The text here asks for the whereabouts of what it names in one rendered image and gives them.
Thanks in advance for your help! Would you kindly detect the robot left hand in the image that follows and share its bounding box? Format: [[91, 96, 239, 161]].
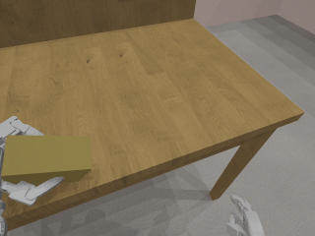
[[0, 116, 64, 206]]

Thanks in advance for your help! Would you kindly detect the sponge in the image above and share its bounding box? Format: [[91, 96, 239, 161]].
[[1, 135, 93, 186]]

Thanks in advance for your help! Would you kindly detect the table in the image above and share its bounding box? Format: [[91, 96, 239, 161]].
[[0, 0, 305, 231]]

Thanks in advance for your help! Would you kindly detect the robot right hand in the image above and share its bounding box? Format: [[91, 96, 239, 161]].
[[226, 195, 266, 236]]

